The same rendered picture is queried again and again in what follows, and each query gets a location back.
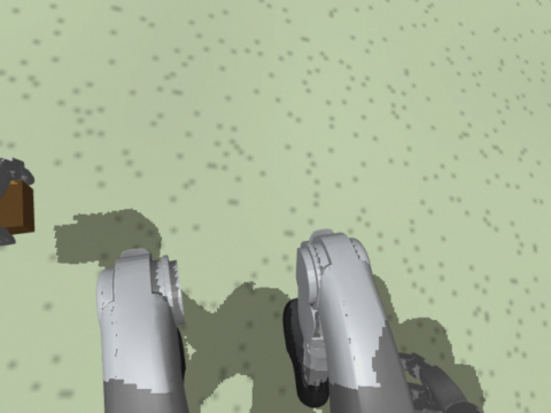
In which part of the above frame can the right robot hand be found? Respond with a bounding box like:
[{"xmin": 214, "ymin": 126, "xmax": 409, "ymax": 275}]
[{"xmin": 399, "ymin": 353, "xmax": 467, "ymax": 413}]

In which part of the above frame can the small box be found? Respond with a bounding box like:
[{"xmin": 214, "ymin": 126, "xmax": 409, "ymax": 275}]
[{"xmin": 0, "ymin": 180, "xmax": 34, "ymax": 235}]

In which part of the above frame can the left robot hand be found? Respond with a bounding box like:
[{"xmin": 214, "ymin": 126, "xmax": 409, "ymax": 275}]
[{"xmin": 0, "ymin": 157, "xmax": 34, "ymax": 246}]

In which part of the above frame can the right robot foot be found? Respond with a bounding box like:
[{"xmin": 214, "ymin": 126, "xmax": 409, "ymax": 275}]
[{"xmin": 283, "ymin": 299, "xmax": 329, "ymax": 408}]

